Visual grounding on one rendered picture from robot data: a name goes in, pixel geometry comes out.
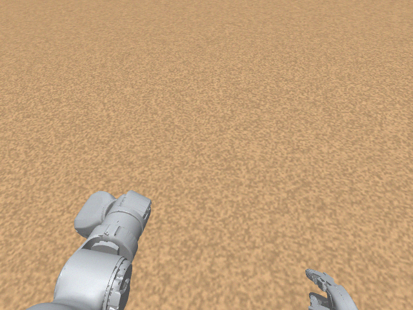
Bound left robot arm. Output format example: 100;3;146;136
25;190;152;310

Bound left robot hand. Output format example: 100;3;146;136
74;191;116;239

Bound right robot hand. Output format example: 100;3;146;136
305;269;358;310

